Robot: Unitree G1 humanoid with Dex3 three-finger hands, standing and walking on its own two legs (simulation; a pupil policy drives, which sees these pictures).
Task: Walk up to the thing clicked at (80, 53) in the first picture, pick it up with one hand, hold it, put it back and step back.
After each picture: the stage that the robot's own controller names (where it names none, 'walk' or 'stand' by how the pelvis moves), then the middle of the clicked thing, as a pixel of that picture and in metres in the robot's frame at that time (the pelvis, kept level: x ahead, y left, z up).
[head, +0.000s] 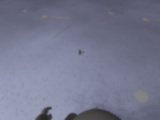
stand; (79, 52) +1.37 +0.28 -0.72
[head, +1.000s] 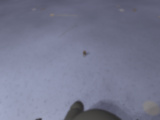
walk; (84, 53) +1.26 +0.26 -0.72
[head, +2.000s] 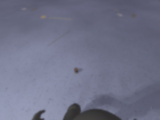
walk; (76, 71) +0.79 +0.28 -0.71
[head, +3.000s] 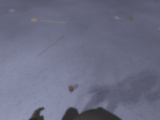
walk; (70, 89) +0.46 +0.24 -0.70
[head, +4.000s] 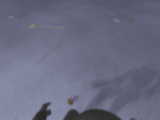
stand; (70, 102) +0.30 +0.24 -0.71
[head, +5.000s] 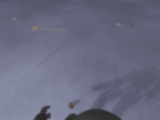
stand; (71, 105) +0.28 +0.21 -0.72
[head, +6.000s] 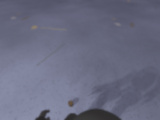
stand; (70, 103) +0.30 +0.22 -0.73
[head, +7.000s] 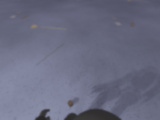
stand; (70, 103) +0.29 +0.22 -0.73
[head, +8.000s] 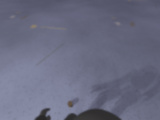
stand; (70, 104) +0.28 +0.22 -0.73
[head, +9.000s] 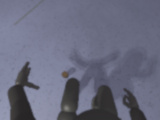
go down; (65, 75) +0.34 +0.25 -0.46
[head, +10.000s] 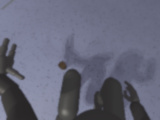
go down; (62, 66) +0.37 +0.28 -0.31
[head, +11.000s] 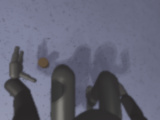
close in; (44, 63) +0.33 +0.31 -0.23
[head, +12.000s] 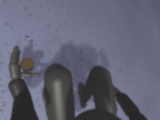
close; (27, 65) +0.32 +0.31 -0.20
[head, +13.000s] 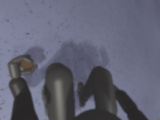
lift; (27, 64) +0.31 +0.32 -0.21
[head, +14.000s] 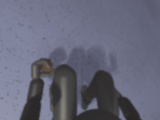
lift; (46, 67) +0.30 +0.27 -0.17
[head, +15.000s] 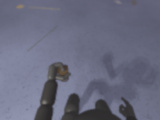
lift; (63, 74) +0.32 +0.19 +0.01
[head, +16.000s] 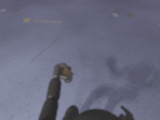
hold; (67, 74) +0.33 +0.17 -0.01
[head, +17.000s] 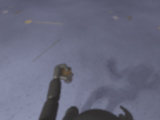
hold; (67, 75) +0.33 +0.18 +0.00
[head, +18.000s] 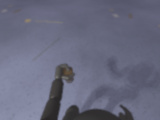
crouch; (68, 75) +0.33 +0.17 -0.01
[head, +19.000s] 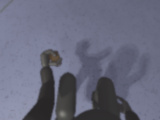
lower; (56, 59) +0.40 +0.25 -0.10
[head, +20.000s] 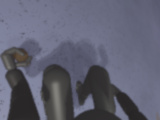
lower; (23, 59) +0.36 +0.33 -0.21
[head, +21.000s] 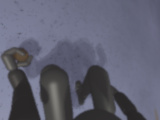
lower; (23, 58) +0.36 +0.32 -0.21
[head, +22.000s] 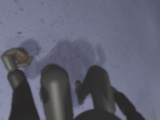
lower; (23, 58) +0.36 +0.32 -0.21
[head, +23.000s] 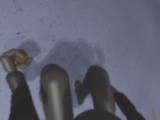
lower; (22, 60) +0.35 +0.33 -0.21
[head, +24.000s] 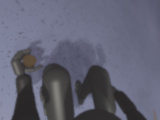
open; (29, 63) +0.34 +0.30 -0.22
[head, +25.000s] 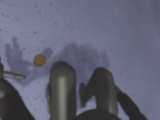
stand; (39, 61) +0.33 +0.28 -0.21
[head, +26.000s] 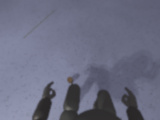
walk; (70, 80) +0.36 +0.22 -0.51
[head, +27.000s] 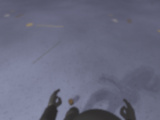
stand; (71, 102) +0.31 +0.20 -0.66
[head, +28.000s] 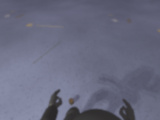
stand; (71, 101) +0.32 +0.20 -0.67
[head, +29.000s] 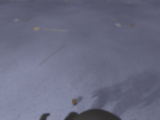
stand; (74, 102) +0.34 +0.19 -0.72
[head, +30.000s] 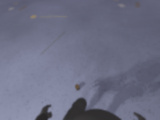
walk; (77, 87) +0.41 +0.21 -0.70
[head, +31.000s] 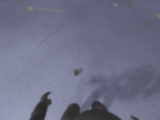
walk; (76, 72) +0.65 +0.19 -0.70
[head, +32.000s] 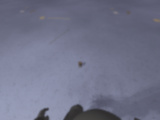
stand; (80, 64) +0.95 +0.25 -0.70
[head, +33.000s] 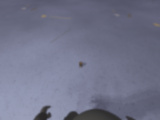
stand; (80, 64) +0.97 +0.19 -0.72
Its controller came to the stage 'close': yes
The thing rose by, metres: 0.70
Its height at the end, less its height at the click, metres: +0.00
